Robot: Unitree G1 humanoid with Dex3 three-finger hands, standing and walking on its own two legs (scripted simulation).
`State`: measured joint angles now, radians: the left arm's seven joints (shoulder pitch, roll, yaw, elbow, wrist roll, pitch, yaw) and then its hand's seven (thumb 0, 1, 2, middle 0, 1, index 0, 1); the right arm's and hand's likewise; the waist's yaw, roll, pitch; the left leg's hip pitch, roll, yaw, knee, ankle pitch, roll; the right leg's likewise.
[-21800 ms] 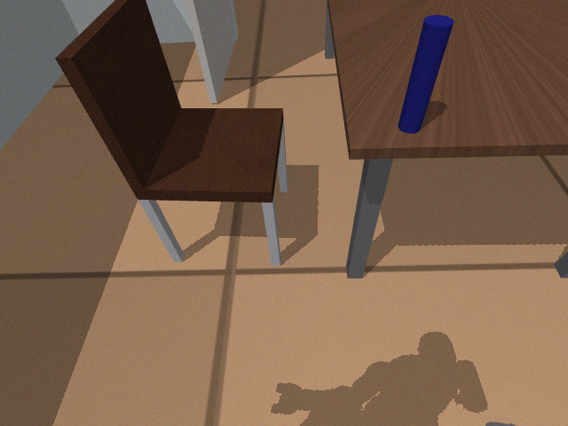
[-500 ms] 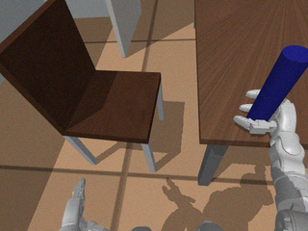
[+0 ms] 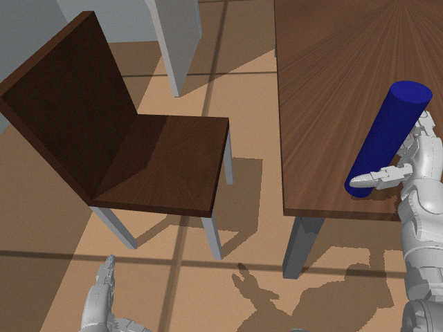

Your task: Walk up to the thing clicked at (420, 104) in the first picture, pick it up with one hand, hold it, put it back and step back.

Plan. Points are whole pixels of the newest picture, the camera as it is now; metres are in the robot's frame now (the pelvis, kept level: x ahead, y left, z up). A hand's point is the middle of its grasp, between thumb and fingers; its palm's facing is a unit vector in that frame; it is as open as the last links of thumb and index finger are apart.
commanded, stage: withdraw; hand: right
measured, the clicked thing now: (378, 149) +0.39 -0.21 +0.12
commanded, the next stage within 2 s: rise in 0.08 s
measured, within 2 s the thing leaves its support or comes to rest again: neither
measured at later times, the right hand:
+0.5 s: hand out of the picture +0.40 -0.37 +0.19, palm faces +0.51 +0.82 -0.27, open 17.6 cm
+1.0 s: hand out of the picture +0.24 -0.30 +0.16, palm faces +0.46 +0.80 -0.38, open 17.3 cm
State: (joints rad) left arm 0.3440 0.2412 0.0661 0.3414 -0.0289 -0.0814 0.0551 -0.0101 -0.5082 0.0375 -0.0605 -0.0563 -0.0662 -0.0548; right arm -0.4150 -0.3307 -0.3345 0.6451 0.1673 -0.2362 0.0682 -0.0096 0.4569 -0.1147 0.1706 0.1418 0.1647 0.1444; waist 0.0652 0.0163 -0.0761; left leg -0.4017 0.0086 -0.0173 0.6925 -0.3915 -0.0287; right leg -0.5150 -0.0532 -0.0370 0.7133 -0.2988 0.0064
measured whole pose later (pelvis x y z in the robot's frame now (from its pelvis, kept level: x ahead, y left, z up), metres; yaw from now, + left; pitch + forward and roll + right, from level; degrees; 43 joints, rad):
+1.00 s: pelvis +0.02 +0.00 +0.02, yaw -1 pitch +0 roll +0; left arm 0.34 0.24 0.11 0.45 -0.05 -0.10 0.05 -0.01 -0.53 0.06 -0.06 -0.05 -0.06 -0.05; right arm 0.26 -0.39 -0.39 -0.12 0.07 -0.11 -0.04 -0.01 0.49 -0.06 0.07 0.05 0.06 0.06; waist -0.04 -0.03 -0.02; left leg -0.13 0.04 0.00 0.43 -0.30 -0.03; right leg -0.26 -0.02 -0.03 0.47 -0.21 0.00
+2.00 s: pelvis +0.00 +0.01 +0.03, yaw -3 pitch -3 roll -1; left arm 0.21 0.17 0.06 0.60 -0.02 -0.09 0.03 0.00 0.38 0.61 -0.15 -0.22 -0.15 -0.22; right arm 0.48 -0.23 -0.16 0.03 0.03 -0.25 0.00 -0.01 0.56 -0.05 0.06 0.05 0.06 0.05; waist -0.03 -0.02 0.06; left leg -0.09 0.03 0.02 0.42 -0.28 -0.02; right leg -0.19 -0.02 -0.01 0.39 -0.15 0.02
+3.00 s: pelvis +0.01 +0.00 +0.02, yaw +0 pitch -2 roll +0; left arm 0.18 0.37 0.00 0.95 0.03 0.00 -0.02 0.01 0.90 0.90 -0.20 -0.30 -0.20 -0.31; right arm 0.23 -0.38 0.01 0.95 -0.02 -0.02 0.00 -0.01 0.53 -0.06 0.06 0.05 0.06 0.05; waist 0.01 -0.01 0.02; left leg -0.11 0.02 -0.02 0.44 -0.29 -0.03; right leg -0.22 -0.04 -0.06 0.45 -0.20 0.01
